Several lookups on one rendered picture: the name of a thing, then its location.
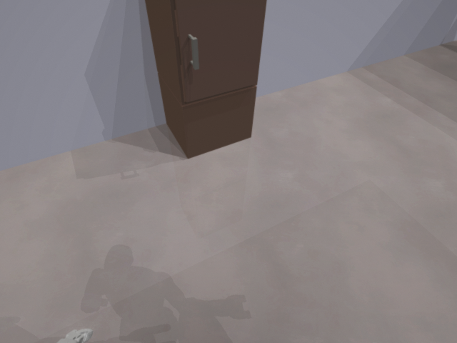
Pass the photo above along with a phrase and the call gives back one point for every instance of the cupboard door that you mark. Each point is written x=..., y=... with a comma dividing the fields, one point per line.
x=229, y=39

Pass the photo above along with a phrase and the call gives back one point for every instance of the handle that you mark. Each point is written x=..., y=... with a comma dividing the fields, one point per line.
x=195, y=52

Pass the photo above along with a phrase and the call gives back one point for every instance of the robot left hand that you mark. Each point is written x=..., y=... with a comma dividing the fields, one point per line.
x=81, y=336

